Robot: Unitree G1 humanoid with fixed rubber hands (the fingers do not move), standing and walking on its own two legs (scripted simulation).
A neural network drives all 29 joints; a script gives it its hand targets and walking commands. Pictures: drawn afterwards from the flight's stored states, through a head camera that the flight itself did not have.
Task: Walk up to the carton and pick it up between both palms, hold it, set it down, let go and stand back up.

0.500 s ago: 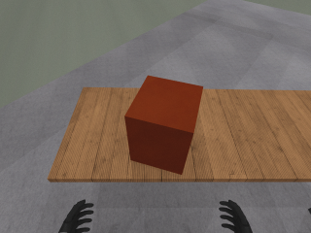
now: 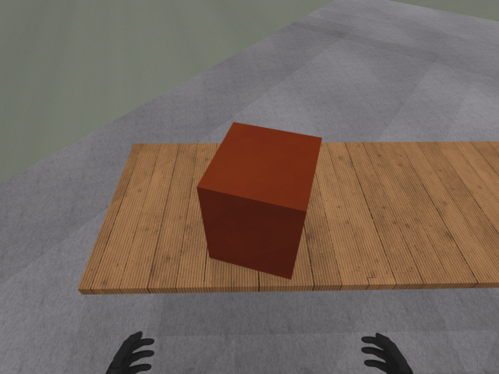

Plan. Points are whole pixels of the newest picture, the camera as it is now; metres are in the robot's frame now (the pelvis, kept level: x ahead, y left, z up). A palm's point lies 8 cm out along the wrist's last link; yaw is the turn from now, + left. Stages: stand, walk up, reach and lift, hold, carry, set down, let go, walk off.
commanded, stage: let go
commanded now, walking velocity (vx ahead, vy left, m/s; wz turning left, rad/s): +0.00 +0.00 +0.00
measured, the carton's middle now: (262, 201) +0.50 -0.01 -0.05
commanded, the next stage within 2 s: stand in 0.12 s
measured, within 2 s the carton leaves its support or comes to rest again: neither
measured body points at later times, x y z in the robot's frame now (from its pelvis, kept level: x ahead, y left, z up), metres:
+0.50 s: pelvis -0.01 +0.00 -0.01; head -0.05 -0.02 +0.44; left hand +0.05 +0.26 -0.12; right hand +0.08 -0.26 -0.14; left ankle -0.02 +0.13 -0.74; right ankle +0.02 -0.13 -0.74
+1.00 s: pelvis -0.07 -0.02 -0.01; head -0.09 -0.03 +0.44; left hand -0.08 +0.24 -0.14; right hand -0.06 -0.27 -0.17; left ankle -0.03 +0.13 -0.74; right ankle +0.02 -0.13 -0.74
